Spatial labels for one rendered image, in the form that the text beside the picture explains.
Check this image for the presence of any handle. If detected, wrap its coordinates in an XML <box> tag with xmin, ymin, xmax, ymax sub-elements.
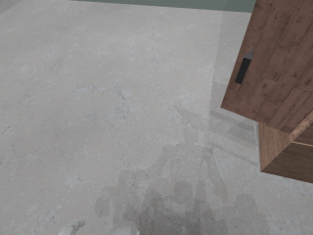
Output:
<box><xmin>235</xmin><ymin>49</ymin><xmax>253</xmax><ymax>84</ymax></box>

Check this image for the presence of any cupboard door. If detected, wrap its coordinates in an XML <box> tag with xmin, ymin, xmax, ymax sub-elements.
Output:
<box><xmin>220</xmin><ymin>0</ymin><xmax>313</xmax><ymax>134</ymax></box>

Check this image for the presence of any robot left thigh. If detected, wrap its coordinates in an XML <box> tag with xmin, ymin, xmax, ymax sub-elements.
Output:
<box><xmin>112</xmin><ymin>225</ymin><xmax>140</xmax><ymax>235</ymax></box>

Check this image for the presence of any left robot hand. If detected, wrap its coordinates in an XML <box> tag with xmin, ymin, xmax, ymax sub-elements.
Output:
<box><xmin>58</xmin><ymin>218</ymin><xmax>86</xmax><ymax>235</ymax></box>

